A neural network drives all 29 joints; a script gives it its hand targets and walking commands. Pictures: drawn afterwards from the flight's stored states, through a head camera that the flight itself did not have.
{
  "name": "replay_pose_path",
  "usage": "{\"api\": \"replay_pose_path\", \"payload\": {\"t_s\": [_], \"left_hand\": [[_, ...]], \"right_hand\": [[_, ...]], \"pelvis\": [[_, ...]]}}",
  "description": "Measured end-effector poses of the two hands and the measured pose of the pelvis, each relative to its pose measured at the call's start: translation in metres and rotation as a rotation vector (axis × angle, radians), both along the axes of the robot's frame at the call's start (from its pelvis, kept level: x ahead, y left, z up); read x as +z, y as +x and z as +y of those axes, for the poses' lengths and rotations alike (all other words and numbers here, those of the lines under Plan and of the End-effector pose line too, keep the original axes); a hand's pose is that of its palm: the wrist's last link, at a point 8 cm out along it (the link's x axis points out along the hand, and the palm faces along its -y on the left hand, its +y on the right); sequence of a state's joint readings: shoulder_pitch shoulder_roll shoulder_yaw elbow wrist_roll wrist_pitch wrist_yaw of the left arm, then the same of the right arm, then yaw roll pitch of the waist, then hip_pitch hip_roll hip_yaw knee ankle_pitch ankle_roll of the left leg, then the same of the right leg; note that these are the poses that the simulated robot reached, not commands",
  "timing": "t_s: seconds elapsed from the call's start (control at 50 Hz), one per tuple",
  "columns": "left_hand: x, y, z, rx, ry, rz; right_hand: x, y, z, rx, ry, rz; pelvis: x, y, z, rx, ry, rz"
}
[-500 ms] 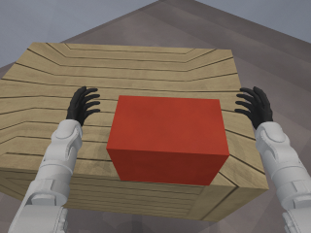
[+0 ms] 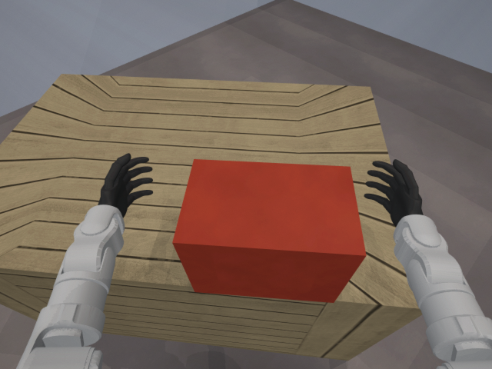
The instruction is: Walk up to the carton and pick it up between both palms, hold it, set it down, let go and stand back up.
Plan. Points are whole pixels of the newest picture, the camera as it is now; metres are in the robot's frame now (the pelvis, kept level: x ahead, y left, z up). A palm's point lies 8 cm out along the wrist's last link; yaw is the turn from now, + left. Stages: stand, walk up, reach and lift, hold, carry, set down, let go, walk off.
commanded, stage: set down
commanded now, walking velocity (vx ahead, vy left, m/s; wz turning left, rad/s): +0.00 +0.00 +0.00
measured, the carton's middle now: (266, 234) +0.36 -0.02 -0.03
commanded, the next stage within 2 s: none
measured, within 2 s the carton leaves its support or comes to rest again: neither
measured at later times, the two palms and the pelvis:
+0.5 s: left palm (115, 246) +0.30 +0.23 +0.04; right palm (414, 255) +0.28 -0.24 +0.03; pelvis +0.01 +0.00 +0.00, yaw +0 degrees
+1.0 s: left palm (115, 298) +0.24 +0.23 -0.01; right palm (412, 297) +0.23 -0.23 -0.01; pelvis -0.01 -0.01 +0.00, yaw +0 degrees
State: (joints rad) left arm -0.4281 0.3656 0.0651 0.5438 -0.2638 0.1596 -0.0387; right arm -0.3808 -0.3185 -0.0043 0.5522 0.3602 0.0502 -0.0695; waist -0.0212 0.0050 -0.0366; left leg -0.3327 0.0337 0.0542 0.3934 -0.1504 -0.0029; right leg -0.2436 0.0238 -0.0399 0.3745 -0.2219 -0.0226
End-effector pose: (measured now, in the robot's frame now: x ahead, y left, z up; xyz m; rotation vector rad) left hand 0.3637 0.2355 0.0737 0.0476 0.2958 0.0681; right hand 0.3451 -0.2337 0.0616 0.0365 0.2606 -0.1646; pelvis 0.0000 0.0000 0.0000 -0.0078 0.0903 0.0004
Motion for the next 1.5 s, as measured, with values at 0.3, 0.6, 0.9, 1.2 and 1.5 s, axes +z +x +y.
{"api": "replay_pose_path", "payload": {"t_s": [0.3,0.6,0.9,1.2,1.5], "left_hand": [[-0.018,-0.032,-0.004,-0.018,0.004,-0.018],[-0.041,-0.074,-0.006,-0.008,-0.001,0.012],[-0.074,-0.115,-0.003,0.015,0.001,0.026],[-0.105,-0.159,-0.005,0.005,0.028,0.141],[-0.126,-0.184,-0.009,0.023,0.040,0.234]], "right_hand": [[-0.011,-0.031,-0.006,0.003,-0.004,-0.009],[-0.032,-0.074,-0.002,0.017,0.000,0.001],[-0.058,-0.106,0.001,0.006,-0.013,0.061],[-0.094,-0.145,0.002,0.014,-0.033,0.167],[-0.112,-0.163,0.009,0.038,-0.057,0.240]], "pelvis": [[0.002,0.014,-0.004,0.002,0.004,-0.040],[0.001,0.006,-0.006,-0.003,0.011,-0.080],[-0.001,-0.005,-0.007,0.004,0.012,-0.103],[-0.004,-0.013,-0.004,0.005,0.011,-0.139],[-0.005,-0.014,-0.003,0.006,0.014,-0.140]]}}
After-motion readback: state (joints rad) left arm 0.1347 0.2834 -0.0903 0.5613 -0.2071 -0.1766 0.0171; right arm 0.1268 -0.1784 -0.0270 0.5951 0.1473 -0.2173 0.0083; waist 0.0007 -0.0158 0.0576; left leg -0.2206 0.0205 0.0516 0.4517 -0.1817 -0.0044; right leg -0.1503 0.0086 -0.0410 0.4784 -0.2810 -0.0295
